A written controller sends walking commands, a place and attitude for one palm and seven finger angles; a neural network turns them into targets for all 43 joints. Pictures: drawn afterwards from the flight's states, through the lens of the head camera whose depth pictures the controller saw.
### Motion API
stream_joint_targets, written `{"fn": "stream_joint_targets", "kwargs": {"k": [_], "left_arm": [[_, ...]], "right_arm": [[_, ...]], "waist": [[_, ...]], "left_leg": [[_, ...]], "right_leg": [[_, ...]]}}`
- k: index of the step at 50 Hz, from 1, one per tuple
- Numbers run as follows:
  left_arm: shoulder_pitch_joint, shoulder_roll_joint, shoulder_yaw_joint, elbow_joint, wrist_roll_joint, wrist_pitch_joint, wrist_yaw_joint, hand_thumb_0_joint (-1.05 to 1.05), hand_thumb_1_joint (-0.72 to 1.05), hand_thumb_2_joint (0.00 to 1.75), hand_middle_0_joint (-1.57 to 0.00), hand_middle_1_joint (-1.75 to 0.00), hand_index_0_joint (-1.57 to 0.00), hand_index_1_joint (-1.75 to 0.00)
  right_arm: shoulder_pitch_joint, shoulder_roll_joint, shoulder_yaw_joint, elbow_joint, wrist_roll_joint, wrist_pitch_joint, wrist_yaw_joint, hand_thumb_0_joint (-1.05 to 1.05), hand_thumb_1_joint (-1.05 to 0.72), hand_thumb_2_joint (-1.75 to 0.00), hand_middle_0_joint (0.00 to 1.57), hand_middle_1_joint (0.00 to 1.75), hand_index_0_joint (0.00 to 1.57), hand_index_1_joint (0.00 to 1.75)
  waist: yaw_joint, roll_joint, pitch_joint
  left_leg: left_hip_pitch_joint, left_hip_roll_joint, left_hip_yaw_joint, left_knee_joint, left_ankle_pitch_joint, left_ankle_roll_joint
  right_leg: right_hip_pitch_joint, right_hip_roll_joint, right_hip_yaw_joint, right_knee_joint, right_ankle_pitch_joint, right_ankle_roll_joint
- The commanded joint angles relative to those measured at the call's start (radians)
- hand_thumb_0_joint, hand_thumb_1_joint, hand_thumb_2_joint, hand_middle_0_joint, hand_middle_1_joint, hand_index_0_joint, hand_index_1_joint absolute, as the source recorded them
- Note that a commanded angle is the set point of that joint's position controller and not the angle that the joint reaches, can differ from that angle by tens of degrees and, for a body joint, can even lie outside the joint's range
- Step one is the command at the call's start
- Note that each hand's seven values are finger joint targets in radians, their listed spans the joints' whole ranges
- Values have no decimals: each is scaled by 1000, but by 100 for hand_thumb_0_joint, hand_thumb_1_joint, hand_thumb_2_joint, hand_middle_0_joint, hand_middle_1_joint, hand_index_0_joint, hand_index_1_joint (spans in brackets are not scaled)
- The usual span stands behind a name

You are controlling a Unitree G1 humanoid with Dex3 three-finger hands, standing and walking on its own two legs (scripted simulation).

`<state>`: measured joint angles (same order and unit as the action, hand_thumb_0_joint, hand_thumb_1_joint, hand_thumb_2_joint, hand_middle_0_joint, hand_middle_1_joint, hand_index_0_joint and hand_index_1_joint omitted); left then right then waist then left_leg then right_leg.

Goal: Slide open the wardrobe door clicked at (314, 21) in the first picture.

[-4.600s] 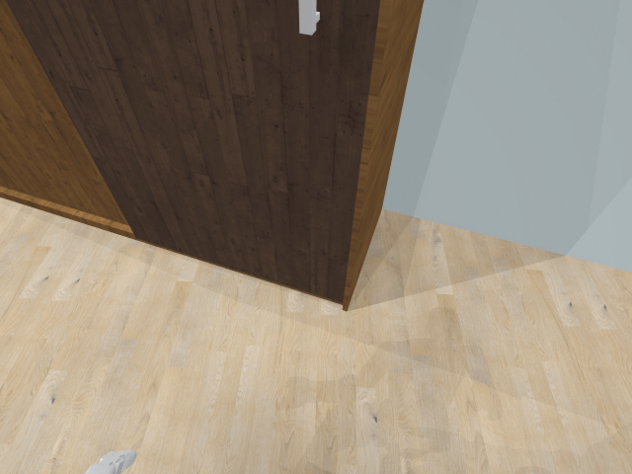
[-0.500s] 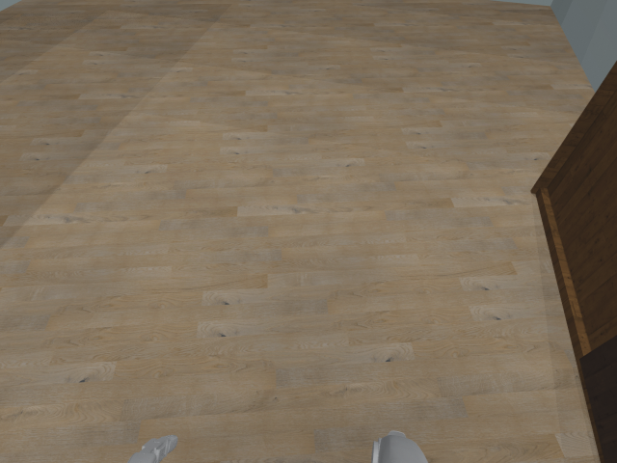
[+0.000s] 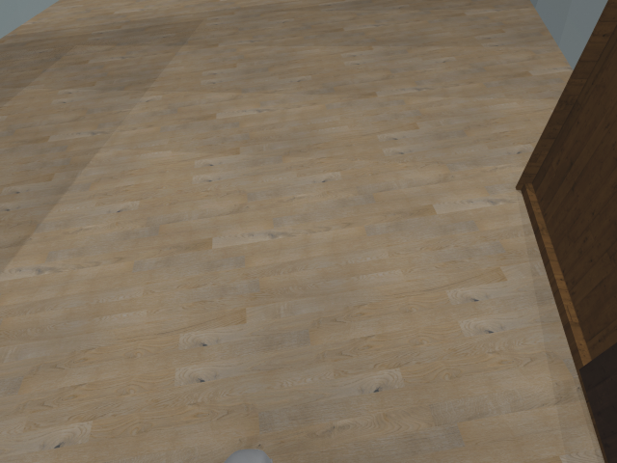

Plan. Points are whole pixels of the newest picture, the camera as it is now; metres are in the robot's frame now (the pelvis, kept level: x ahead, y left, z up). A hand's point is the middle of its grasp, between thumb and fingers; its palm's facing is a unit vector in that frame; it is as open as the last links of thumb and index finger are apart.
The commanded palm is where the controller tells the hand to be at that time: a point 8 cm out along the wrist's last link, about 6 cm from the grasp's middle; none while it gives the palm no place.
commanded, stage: turn to face it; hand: right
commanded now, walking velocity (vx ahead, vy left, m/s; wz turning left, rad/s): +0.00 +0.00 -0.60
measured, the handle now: out of the picture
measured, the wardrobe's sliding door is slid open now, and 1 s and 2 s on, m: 0.00 0.00 0.00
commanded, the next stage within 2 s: none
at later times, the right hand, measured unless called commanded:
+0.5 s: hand out of the picture +0.03 -0.17 -0.15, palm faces +0.31 +0.91 -0.28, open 7.4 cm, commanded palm none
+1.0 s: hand out of the picture -0.10 -0.23 -0.17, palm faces +0.60 +0.75 -0.27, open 7.4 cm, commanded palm none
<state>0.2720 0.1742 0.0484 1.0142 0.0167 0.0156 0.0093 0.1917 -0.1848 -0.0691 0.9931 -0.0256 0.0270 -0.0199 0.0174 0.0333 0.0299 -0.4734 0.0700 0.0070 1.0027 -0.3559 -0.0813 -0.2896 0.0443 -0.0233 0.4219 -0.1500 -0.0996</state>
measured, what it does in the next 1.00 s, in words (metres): steps on the spot, turning right: left foot, then right foot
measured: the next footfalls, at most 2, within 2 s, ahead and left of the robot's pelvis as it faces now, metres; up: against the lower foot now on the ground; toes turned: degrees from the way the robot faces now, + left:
left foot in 0.30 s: +0.05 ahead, +0.16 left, +0.00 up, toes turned -10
right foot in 0.70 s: -0.04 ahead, -0.11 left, +0.00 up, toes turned -33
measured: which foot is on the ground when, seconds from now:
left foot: up 0.00-0.28, down 0.30-0.70, up 0.72-1.00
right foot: down 0.00-0.30, up 0.32-0.68, down 0.70-1.00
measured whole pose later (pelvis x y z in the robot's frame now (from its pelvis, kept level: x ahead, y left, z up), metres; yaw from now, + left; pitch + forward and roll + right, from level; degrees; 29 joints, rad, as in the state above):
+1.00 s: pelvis -0.03 +0.00 +0.00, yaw -36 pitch +1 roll +1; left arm 0.14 0.21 0.05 0.88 0.02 0.03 -0.01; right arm 0.18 -0.27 -0.08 0.89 -0.02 0.05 -0.01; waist -0.01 0.02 0.08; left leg -0.48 0.08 0.02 1.00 -0.41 -0.11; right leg -0.27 0.04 0.04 0.49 -0.23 -0.05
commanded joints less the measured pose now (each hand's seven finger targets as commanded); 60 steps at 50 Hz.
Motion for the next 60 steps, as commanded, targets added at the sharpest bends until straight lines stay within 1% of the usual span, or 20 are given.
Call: {"fn": "stream_joint_targets", "kwargs": {"k": [1, 9, 12, 13, 14, 15, 20, 30, 33, 34, 35, 36, 42, 50, 55, 56, 57, 58, 59, 60], "left_arm": [[48, 184, 52, -69, 7, -19, 11, 0, 90, 90, -20, -30, -20, -30], [40, 218, 75, -98, 13, 4, 7, 0, 90, 90, -20, -30, -20, -30], [-9, 215, 83, -123, 7, 12, -2, 0, 90, 90, -20, -30, -20, -30], [-19, 190, 82, -133, 0, 15, -8, 0, 90, 90, -20, -30, -20, -30], [-4, 125, 77, -150, -9, 16, -12, 0, 90, 90, -20, -30, -20, -30], [5, 125, 77, -170, 5, 16, -9, 0, 90, 90, -20, -30, -20, -30], [-6, 138, 72, -139, 9, 43, -35, 0, 90, 90, -20, -30, -20, -30], [-208, 138, 37, -209, -3, 33, -44, 0, 90, 90, -20, -30, -20, -30], [-117, 184, 46, -192, -1, 18, -39, 0, 90, 90, -20, -30, -20, -30], [-39, 270, 66, -179, 5, 4, -37, 0, 90, 90, -20, -30, -20, -30], [26, 386, 96, -176, 4, 1, -32, 0, 90, 90, -20, -30, -20, -30], [86, 393, 97, -142, -6, 2, -21, 0, 90, 90, -20, -30, -20, -30], [-128, 268, 58, -199, 1, -9, -4, 0, 90, 90, -20, -30, -20, -30], [-79, 265, 72, -186, 8, 2, -6, 0, 90, 90, -20, -30, -20, -30], [-124, 260, 80, -197, 6, 10, -9, 0, 90, 90, -20, -30, -20, -30], [-132, 247, 79, -200, 0, 10, -11, 0, 90, 90, -20, -30, -20, -30], [-113, 200, 74, -205, -9, 8, -17, 0, 90, 90, -20, -30, -20, -30], [-88, 132, 62, -228, -11, 6, -20, 0, 90, 90, -20, -30, -20, -30], [-88, 176, 73, -230, 5, 12, -19, 0, 90, 90, -20, -30, -20, -30], [-103, 172, 76, -223, 6, 26, -19, 0, 90, 90, -20, -30, -20, -30]], "right_arm": [[-29, -76, -23, -89, 6, -7, -5, 0, -90, -90, 20, 30, 20, 30], [-52, -81, -21, -144, 20, -4, -14, 0, -90, -90, 20, 30, 20, 30], [33, -104, -25, -137, 24, -9, -19, 0, -90, -90, 20, 30, 20, 30], [72, -136, -32, -132, 21, -14, -24, 0, -90, -90, 20, 30, 20, 30], [74, -215, -48, -143, 7, -21, -31, 0, -90, -90, 20, 30, 20, 30], [25, -268, -44, -172, 1, -16, -30, 0, -90, -90, 20, 30, 20, 30], [-89, -152, -11, -194, 7, -39, -22, 0, -90, -90, 20, 30, 20, 30], [82, -263, -37, -142, -8, -24, -10, 0, -90, -90, 20, 30, 20, 30], [71, -277, -44, -142, 4, -16, -5, 0, -90, -90, 20, 30, 20, 30], [78, -248, -41, -158, 11, -14, 0, 0, -90, -90, 20, 30, 20, 30], [49, -171, -18, -202, 14, -15, 9, 0, -90, -90, 20, 30, 20, 30], [-6, -172, -11, -216, 6, 1, -1, 0, -90, -90, 20, 30, 20, 30], [30, -175, -26, -154, 8, 2, 13, 0, -90, -90, 20, 30, 20, 30], [-44, -157, -20, -204, 13, 0, 1, 0, -90, -90, 20, 30, 20, 30], [30, -151, -17, -208, 20, -16, -5, 0, -90, -90, 20, 30, 20, 30], [68, -163, -20, -201, 20, -25, -8, 0, -90, -90, 20, 30, 20, 30], [100, -217, -30, -199, 12, -37, -14, 0, -90, -90, 20, 30, 20, 30], [102, -306, -46, -203, -3, -43, -20, 0, -90, -90, 20, 30, 20, 30], [93, -311, -37, -217, 4, -33, -17, 0, -90, -90, 20, 30, 20, 30], [53, -277, -45, -222, 7, -35, -24, 0, -90, -90, 20, 30, 20, 30]], "waist": [[16, -160, -86], [14, -195, -104], [-28, -167, -117], [-46, -105, -118], [-46, 137, -99], [-34, 236, -56], [35, 120, 29], [-66, 231, -39], [-11, 156, -107], [33, -15, -185], [72, -341, -204], [98, -301, -222], [-2, -191, -107], [22, -171, -74], [-23, -188, -103], [-45, -155, -118], [-60, -16, -133], [-57, 283, -128], [-53, 186, -123], [-37, 215, -111]], "left_leg": [[-65, -9, -16, -30, -28, -4], [103, -71, -34, -250, -75, 25], [312, -79, -11, -517, 52, 41], [446, -24, -49, -664, 102, 62], [558, 223, -282, -785, -22, 141], [427, 430, -411, -816, 1, 236], [259, 240, -52, -699, 355, 189], [394, 284, 57, -561, 610, 183], [347, 263, 141, -392, 584, 107], [177, 220, 174, -182, 418, 52], [-135, 82, 169, 44, -256, -21], [-164, 76, 54, 142, -310, -13], [-78, 49, 8, 134, -40, -19], [-31, 2, -14, -86, -76, -19], [203, -54, 8, -391, 16, 2], [313, -39, 10, -534, 119, 6], [465, 89, -105, -669, 171, 38], [536, 375, -378, -720, 295, 158], [425, 439, -347, -697, 330, 236], [365, 404, -337, -701, 323, 234]], "right_leg": [[147, -269, 351, -129, 170, -77], [63, -239, 482, -97, 155, -79], [-48, -177, 460, -67, 69, -17], [-154, -130, 410, -12, -41, 35], [-361, -20, 249, 193, -278, 109], [-400, 52, 87, 446, -398, 150], [-326, -69, 39, 787, -211, 171], [-142, -64, -88, 344, -290, 167], [71, -50, -108, 57, -89, 145], [298, -169, 31, -26, 129, 96], [454, -445, 367, -10, 569, -33], [408, -482, 375, -4, 664, -99], [178, -263, 196, -44, 385, -38], [153, -266, 357, -49, 281, -81], [46, -212, 397, 35, 330, -47], [-17, -180, 385, 83, 273, -13], [-153, -108, 318, 204, 75, 50], [-335, 54, 100, 443, -379, 139], [-319, 14, 109, 636, -451, 137], [-311, -10, 120, 738, -434, 139]]}}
